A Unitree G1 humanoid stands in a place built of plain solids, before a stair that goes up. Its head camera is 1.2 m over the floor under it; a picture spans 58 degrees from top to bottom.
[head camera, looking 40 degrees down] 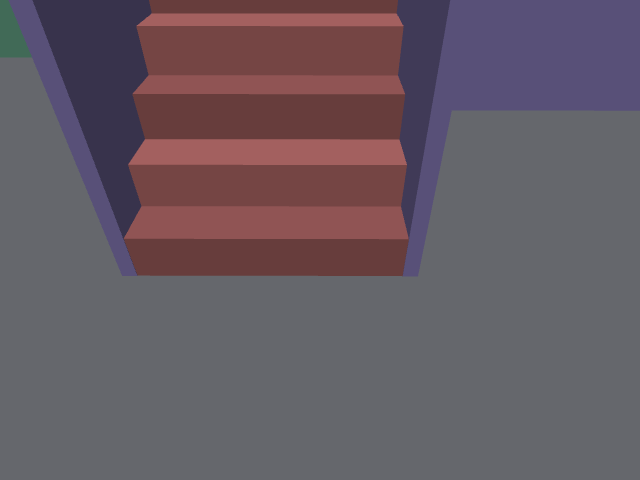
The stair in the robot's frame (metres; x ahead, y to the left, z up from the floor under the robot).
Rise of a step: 0.19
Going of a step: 0.20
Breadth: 1.04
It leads straight ahead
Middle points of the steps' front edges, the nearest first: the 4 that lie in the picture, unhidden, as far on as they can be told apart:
1.21 0.20 0.19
1.41 0.20 0.38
1.62 0.20 0.57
1.82 0.19 0.76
